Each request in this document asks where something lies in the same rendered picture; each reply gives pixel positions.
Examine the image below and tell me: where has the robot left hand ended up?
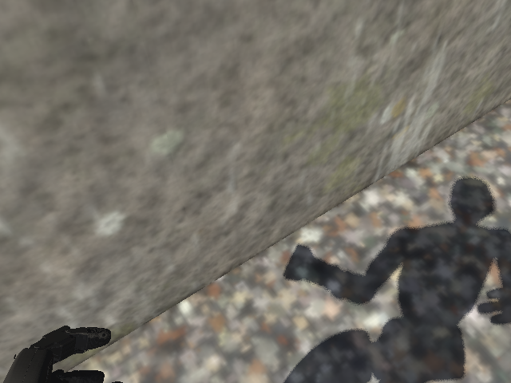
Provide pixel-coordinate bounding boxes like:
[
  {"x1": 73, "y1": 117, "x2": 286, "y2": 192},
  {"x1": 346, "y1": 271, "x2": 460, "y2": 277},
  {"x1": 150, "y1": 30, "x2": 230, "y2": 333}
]
[{"x1": 3, "y1": 326, "x2": 123, "y2": 383}]

